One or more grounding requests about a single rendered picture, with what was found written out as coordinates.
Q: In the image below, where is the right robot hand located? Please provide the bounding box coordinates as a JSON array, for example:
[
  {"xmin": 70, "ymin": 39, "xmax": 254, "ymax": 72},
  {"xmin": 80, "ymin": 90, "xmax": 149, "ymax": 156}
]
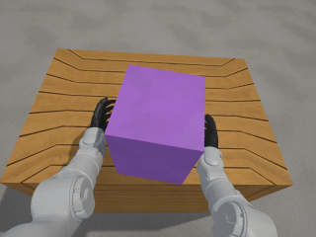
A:
[{"xmin": 204, "ymin": 114, "xmax": 218, "ymax": 149}]

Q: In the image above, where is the pedestal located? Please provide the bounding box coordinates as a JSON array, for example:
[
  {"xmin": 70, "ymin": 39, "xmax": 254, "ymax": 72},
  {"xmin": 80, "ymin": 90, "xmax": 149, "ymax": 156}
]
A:
[{"xmin": 0, "ymin": 48, "xmax": 293, "ymax": 213}]

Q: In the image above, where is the robot left forearm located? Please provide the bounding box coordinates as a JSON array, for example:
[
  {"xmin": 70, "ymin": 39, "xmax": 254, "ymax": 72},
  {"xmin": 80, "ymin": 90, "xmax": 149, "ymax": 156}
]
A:
[{"xmin": 31, "ymin": 127, "xmax": 107, "ymax": 218}]

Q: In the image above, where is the left robot hand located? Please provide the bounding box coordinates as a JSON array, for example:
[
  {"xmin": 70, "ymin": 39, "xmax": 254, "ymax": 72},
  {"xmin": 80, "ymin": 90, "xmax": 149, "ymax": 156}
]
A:
[{"xmin": 90, "ymin": 97, "xmax": 116, "ymax": 132}]

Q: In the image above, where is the robot right upper arm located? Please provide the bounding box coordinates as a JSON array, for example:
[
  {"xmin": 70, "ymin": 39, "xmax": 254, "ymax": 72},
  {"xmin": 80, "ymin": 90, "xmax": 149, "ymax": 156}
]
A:
[{"xmin": 211, "ymin": 200, "xmax": 277, "ymax": 237}]

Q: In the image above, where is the carton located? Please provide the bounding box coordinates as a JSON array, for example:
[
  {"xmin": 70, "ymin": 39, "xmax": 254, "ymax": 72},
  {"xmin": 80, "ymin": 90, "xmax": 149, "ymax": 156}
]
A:
[{"xmin": 104, "ymin": 64, "xmax": 205, "ymax": 185}]

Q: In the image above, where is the robot right forearm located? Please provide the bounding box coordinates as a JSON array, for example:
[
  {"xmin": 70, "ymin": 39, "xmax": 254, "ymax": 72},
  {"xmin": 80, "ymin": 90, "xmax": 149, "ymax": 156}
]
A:
[{"xmin": 196, "ymin": 146, "xmax": 257, "ymax": 221}]

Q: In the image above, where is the robot left upper arm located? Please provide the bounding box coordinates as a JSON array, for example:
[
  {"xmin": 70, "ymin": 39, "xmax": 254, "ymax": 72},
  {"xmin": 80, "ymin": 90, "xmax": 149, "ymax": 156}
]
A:
[{"xmin": 0, "ymin": 175, "xmax": 95, "ymax": 237}]

